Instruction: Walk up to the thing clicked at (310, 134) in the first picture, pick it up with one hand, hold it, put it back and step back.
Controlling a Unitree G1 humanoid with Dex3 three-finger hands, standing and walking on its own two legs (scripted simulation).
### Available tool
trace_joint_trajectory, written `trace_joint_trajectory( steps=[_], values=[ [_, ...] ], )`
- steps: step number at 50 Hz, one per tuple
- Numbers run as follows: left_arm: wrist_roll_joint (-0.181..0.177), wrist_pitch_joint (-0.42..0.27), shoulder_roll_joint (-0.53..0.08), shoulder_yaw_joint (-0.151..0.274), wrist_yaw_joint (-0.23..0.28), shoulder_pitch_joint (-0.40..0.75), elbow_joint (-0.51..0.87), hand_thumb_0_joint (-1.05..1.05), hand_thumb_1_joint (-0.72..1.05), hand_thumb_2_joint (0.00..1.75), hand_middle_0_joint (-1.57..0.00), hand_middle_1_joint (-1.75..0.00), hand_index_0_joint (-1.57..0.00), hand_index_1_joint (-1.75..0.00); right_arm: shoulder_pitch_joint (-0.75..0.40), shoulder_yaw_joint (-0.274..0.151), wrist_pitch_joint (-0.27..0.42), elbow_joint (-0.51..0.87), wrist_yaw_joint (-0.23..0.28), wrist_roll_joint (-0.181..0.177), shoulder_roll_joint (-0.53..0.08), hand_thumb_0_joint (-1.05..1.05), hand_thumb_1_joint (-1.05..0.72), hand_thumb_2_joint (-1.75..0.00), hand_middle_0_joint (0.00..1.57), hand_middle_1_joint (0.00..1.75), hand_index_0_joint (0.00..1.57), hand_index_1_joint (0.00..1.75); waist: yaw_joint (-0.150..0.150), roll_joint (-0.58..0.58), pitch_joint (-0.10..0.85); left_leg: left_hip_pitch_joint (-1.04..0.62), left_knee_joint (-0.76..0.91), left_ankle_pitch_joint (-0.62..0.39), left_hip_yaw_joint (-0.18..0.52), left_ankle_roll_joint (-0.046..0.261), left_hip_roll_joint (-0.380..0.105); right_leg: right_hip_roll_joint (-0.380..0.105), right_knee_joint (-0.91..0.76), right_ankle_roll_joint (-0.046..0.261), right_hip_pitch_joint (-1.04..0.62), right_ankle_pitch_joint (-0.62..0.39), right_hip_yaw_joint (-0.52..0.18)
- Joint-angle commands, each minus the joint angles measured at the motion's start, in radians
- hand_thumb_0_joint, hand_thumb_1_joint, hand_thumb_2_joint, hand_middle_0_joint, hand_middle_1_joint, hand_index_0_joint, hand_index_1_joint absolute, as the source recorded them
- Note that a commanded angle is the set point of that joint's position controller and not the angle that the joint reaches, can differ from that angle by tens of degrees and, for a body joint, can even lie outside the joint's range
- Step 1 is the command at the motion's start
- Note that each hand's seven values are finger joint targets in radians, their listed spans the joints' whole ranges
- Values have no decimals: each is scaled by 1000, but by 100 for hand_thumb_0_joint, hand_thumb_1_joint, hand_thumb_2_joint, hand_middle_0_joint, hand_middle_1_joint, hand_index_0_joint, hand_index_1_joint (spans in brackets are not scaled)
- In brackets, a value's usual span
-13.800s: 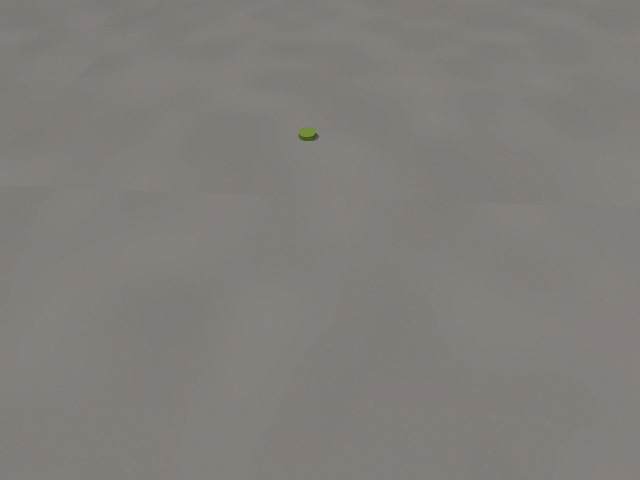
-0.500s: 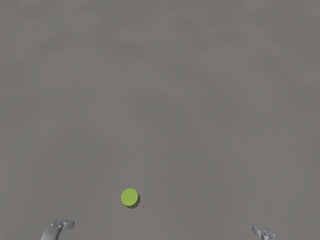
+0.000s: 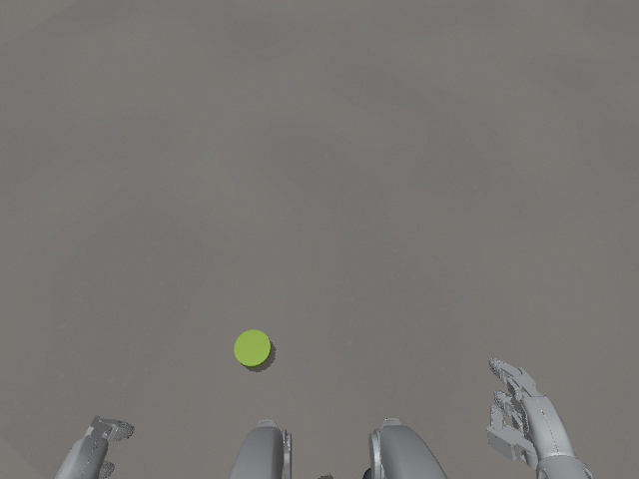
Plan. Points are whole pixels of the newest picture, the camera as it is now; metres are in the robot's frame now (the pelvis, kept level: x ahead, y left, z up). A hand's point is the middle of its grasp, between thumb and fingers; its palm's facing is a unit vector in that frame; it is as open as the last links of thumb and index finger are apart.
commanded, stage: rise first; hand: left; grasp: from above
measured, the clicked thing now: (252, 348) +0.45 +0.18 -0.64
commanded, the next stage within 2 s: none
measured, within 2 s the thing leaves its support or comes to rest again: neither
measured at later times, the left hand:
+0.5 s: hand (182, 395) +0.29 +0.27 -0.35, palm faces -0.49 -0.30 -0.82, open 14.0 cm
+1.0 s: hand (201, 365) +0.37 +0.27 -0.45, palm faces -0.46 -0.03 -0.89, open 14.2 cm
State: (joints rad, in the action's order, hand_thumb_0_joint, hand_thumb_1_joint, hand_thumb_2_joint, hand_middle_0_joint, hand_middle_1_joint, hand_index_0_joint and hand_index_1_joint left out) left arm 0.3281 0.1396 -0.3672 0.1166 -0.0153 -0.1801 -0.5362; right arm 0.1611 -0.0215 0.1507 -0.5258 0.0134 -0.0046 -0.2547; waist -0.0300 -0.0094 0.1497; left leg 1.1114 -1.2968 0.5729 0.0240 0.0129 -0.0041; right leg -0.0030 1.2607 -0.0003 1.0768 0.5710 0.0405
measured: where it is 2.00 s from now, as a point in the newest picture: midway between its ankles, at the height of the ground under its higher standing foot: outside the picture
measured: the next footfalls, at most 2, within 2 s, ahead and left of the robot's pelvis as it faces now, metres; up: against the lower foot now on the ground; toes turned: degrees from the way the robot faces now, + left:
none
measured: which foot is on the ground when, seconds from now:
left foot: down 0.00-1.00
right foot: down 0.00-1.00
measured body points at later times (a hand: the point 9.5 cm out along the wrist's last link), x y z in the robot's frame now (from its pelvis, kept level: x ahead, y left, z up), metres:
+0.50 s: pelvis -0.07 -0.01 -0.21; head +0.14 +0.00 +0.19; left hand +0.31 +0.28 -0.31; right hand +0.06 -0.28 -0.35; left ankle +0.02 +0.11 -0.62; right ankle +0.01 -0.12 -0.62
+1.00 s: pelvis -0.08 +0.00 -0.29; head +0.15 +0.04 +0.10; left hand +0.39 +0.27 -0.40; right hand -0.03 -0.28 -0.41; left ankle +0.02 +0.11 -0.62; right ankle +0.01 -0.12 -0.62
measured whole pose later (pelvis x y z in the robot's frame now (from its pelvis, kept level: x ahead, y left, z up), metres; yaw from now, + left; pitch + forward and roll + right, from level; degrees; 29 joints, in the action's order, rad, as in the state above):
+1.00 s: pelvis -0.08 +0.00 -0.29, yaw -5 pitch +34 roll -7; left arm 1.25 -0.26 -0.68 0.09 0.38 0.82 -1.35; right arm 0.14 -0.01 0.05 -0.77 -0.11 0.11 -0.26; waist -0.17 0.01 0.11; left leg 2.24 -2.29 0.66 0.07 0.03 -0.01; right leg 0.00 2.23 0.00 2.17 0.66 0.09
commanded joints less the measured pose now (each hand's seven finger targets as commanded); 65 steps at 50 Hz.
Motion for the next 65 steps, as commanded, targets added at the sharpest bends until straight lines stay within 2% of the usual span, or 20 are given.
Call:
trace_joint_trajectory(
  steps=[1, 7, 11, 13, 16, 24, 28, 35, 37, 39, 42, 44, 45, 46, 49, 55, 58, 62, 63, 65],
  values=[
    [113, -122, -173, 29, 25, 169, 24, 0, -54, 102, -6, -108, -5, -110, 31, -70, 62, 61, -9, 1, -168, 0, -81, -88, 20, 30, 20, 30, -26, -68, 290, -73, -7, -275, 20, -2, 7, 22, 53, 34, 87, -223, -12],
    [266, -228, -269, 74, 93, 266, -42, 0, -56, 102, -6, -110, -6, -111, 2, -87, 69, 29, -35, -7, -203, 0, -86, -89, 20, 30, 20, 30, 16, -97, 460, 51, -178, -298, 27, -4, 12, 21, 246, 40, 265, -233, -16],
    [340, -256, -330, 73, 137, 462, -25, 0, -57, 103, -6, -110, -6, -111, 12, -105, 54, 2, -43, -5, -213, 0, -87, -90, 20, 30, 20, 30, 10, -103, 550, 141, -259, -205, 29, -2, 14, 19, 311, 39, 357, -171, -13],
    [380, -259, -326, 58, 159, 537, -83, 0, -57, 103, -6, -109, -5, -110, 21, -107, 48, -17, -44, -1, -210, 0, -87, -90, 20, 30, 20, 30, -5, -62, 570, 217, -311, -142, 15, 5, 18, 23, 323, 34, 370, -135, -15],
    [441, -275, -382, 60, 186, 669, -142, 0, -56, 103, -6, -108, -6, -109, 42, -107, 36, -51, -47, 4, -210, 0, -87, -90, 20, 30, 20, 30, -10, -49, 631, 303, -396, -125, -4, 15, 24, 22, 367, 32, 394, -126, -19],
    [588, -354, -477, 63, 246, 910, -403, 0, -55, 102, -7, -107, -7, -107, 96, -92, 1, -111, -66, 33, -205, 0, -90, -90, 20, 30, 20, 30, -31, 8, 642, 529, -566, -70, -27, 32, 31, 27, 461, 22, 453, -65, -13],
    [658, -386, -510, 54, 276, 1011, -473, 0, -55, 103, -6, -104, -7, -104, 103, -88, -22, -127, -76, 51, -210, 0, -90, -90, 20, 30, 20, 30, -48, -48, 612, 555, -596, 10, -16, 29, 29, 32, 515, 30, 563, 28, 13],
    [782, -410, -573, 56, 354, 1146, -552, 0, -57, 105, -7, -99, -6, -101, 115, -75, -70, -161, -90, 77, -223, 0, -90, -90, 20, 30, 20, 30, -78, -138, 594, 566, -642, 45, 6, 24, 24, 33, 617, 40, 718, 45, 55],
    [811, -412, -562, 46, 372, 1164, -576, 0, -56, 104, -7, -99, -6, -100, 124, -73, -76, -176, -94, 86, -229, 0, -90, -90, 20, 30, 20, 30, -83, -180, 592, 537, -649, 26, 20, 17, 19, 32, 653, 43, 764, 19, 69],
    [836, -413, -557, 35, 391, 1202, -604, 0, -56, 104, -7, -98, -5, -100, 125, -74, -80, -184, -96, 94, -240, 0, -90, -90, 20, 30, 20, 30, -105, -193, 569, 545, -651, 52, 41, 13, 13, 29, 680, 43, 825, 36, 83],
    [873, -415, -593, 35, 415, 1275, -599, 0, -55, 103, -7, -99, -6, -100, 133, -69, -86, -200, -99, 103, -241, 0, -90, -90, 20, 30, 20, 30, -109, -246, 591, 527, -676, 28, 42, 11, 12, 29, 713, 45, 851, 12, 87],
    [889, -409, -562, 20, 426, 1265, -634, 0, -55, 102, -7, -100, -7, -100, 149, -62, -89, -211, -104, 109, -239, 0, -90, -90, 20, 30, 20, 30, -119, -248, 597, 518, -688, -17, 50, 7, 12, 27, 734, 43, 859, -24, 93],
    [898, -412, -588, 28, 433, 1297, -631, 0, -54, 101, -7, -100, -7, -100, 146, -64, -90, -216, -104, 113, -244, 0, -90, -90, 20, 30, 20, 30, -123, -247, 597, 530, -704, -14, 47, 9, 10, 28, 740, 44, 873, -23, 93],
    [907, -401, -547, 10, 435, 1241, -708, 0, -55, 103, -7, -100, -6, -100, 147, -61, -90, -213, -105, 115, -244, 0, -90, -90, 20, 30, 20, 30, -127, -231, 590, 529, -706, -25, 48, 8, 11, 27, 742, 42, 873, -31, 94],
    [930, -400, -571, 7, 448, 1291, -713, 0, -55, 102, -7, -99, -7, -100, 147, -59, -92, -218, -111, 121, -246, 0, -90, -90, 20, 30, 20, 30, -135, -245, 575, 559, -716, -5, 49, 10, 11, 28, 759, 43, 894, -20, 98],
    [946, -399, -573, 10, 475, 1316, -755, 0, -54, 100, -7, -102, -7, -101, 159, -42, -91, -226, -118, 138, -239, 0, -90, -90, 20, 30, 20, 30, -157, -211, 579, 614, -779, -42, 26, 24, 16, 33, 765, 35, 852, -67, 92],
    [941, -396, -622, 36, 487, 1347, -754, 0, -54, 100, -7, -102, -8, -102, 153, -37, -91, -226, -119, 141, -236, 0, -90, -91, 20, 30, 20, 30, -150, -193, 598, 668, -807, -42, 4, 33, 17, 39, 758, 32, 811, -75, 83],
    [937, -392, -599, 23, 493, 1357, -759, 0, -55, 100, -7, -102, -8, -102, 158, -31, -86, -228, -121, 150, -234, 0, -90, -91, 20, 30, 20, 30, -162, -217, 603, 648, -824, -58, 13, 29, 13, 39, 778, 33, 829, -92, 89],
    [939, -394, -632, 43, 497, 1381, -730, 0, -55, 101, -8, -101, -8, -101, 166, -31, -88, -234, -120, 150, -237, 0, -91, -91, 20, 30, 20, 30, -160, -218, 626, 644, -827, -64, 16, 30, 11, 43, 783, 34, 819, -99, 91],
    [935, -386, -602, 32, 500, 1350, -755, 0, -55, 100, -7, -102, -8, -102, 165, -30, -87, -228, -122, 154, -234, 0, -90, -91, 20, 30, 20, 30, -166, -221, 615, 657, -835, -65, 11, 29, 10, 42, 783, 32, 811, -104, 89]
  ],
)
